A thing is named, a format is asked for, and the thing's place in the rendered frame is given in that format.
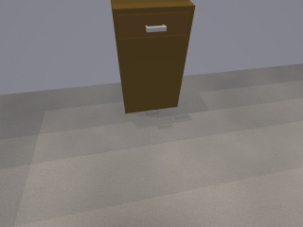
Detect handle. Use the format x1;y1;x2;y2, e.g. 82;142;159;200
145;25;167;32

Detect drawer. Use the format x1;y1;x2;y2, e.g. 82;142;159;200
116;11;190;39

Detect cabinet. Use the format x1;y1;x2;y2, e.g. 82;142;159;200
111;0;195;114

